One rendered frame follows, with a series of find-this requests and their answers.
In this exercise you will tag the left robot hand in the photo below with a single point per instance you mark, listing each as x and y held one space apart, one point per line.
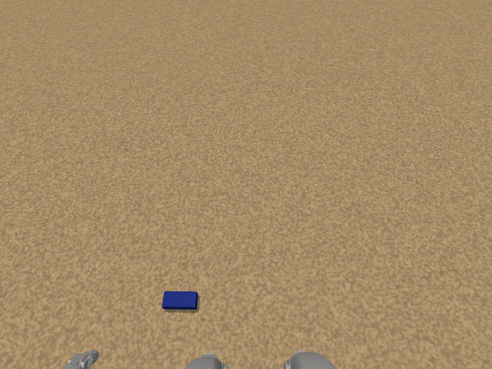
82 361

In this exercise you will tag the small box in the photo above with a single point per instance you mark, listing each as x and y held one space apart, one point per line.
185 300

